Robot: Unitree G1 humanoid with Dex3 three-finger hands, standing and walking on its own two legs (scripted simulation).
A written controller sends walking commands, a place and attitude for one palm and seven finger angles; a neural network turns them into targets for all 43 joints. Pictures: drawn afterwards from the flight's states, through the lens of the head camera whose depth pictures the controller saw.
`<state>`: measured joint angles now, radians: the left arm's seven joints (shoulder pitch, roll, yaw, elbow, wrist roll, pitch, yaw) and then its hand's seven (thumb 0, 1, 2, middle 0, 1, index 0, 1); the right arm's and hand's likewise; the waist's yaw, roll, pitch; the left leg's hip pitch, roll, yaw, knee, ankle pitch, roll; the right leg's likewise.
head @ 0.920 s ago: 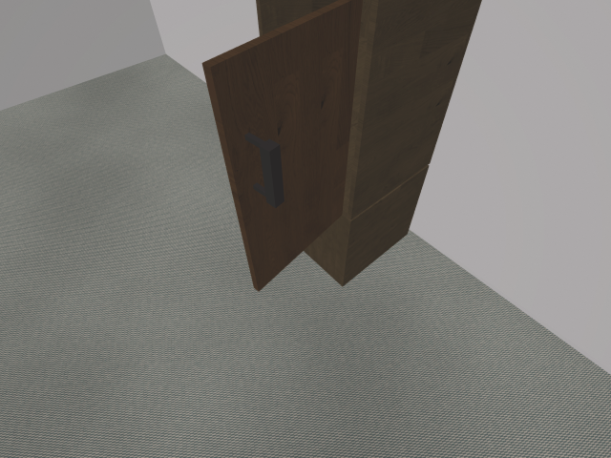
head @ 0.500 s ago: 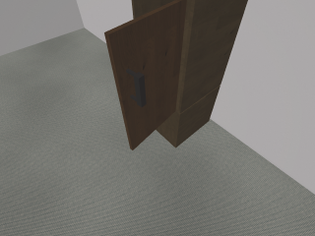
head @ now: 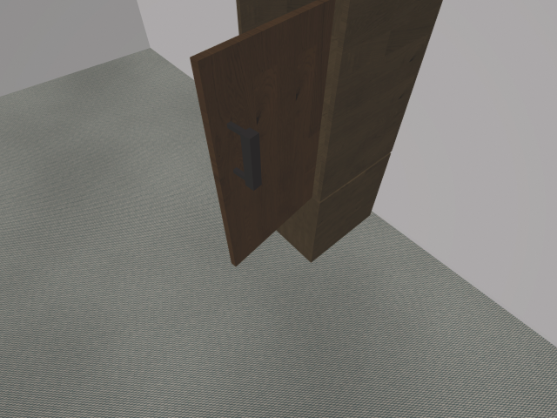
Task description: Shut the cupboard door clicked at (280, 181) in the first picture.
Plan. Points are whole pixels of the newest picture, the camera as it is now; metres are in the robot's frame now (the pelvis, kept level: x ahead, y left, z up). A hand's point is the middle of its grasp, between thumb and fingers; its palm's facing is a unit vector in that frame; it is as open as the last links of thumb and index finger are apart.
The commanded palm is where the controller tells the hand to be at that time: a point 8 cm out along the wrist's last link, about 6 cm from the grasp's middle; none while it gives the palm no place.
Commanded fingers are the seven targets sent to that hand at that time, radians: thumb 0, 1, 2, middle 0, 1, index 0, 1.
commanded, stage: walk around to get in front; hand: left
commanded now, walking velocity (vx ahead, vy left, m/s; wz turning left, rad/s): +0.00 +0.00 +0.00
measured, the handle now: (243, 156) +0.56 +0.10 +0.04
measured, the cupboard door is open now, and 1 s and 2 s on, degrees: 98 98 98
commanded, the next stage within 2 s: none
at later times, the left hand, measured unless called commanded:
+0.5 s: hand out of the picture +0.07 +0.18 -0.18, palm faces -0.12 -0.95 -0.28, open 7.3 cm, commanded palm none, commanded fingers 0.00 0.90 0.90 -0.20 -0.30 -0.20 -0.30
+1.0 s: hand (198, 414) +0.16 +0.15 -0.17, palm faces -0.37 -0.89 -0.26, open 7.3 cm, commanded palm none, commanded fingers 0.00 0.90 0.90 -0.20 -0.30 -0.20 -0.30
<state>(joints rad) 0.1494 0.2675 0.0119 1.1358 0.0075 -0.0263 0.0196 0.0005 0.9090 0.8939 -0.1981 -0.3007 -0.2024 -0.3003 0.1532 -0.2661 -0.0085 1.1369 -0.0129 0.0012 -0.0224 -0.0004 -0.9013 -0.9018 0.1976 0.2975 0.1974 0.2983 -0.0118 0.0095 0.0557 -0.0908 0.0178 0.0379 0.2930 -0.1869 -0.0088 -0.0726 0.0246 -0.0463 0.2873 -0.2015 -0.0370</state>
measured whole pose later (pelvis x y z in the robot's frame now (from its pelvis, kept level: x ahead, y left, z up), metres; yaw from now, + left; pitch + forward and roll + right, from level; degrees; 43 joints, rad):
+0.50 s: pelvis -0.02 -0.02 -0.03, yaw -10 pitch +0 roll +2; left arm 0.19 0.21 0.08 0.96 0.02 0.03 0.00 0.00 0.91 0.89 -0.20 -0.30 -0.20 -0.30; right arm 0.19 -0.22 -0.06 1.02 -0.02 0.06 -0.04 0.00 -0.90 -0.90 0.20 0.30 0.20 0.30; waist 0.01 0.03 0.12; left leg -0.33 0.08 0.10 0.86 -0.49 -0.04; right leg -0.31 0.03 0.02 0.66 -0.33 -0.05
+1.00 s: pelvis -0.03 -0.02 -0.02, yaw -26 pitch +0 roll -1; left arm 0.13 0.27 0.10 0.87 0.02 0.05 -0.04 0.00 0.91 0.89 -0.19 -0.30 -0.20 -0.30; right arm 0.16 -0.22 -0.04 0.90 -0.04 0.02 -0.04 0.00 -0.90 -0.90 0.20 0.30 0.20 0.30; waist 0.03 0.03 0.12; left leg -0.25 0.14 0.00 0.58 -0.33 -0.10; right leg -0.41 0.02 -0.04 0.77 -0.41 0.03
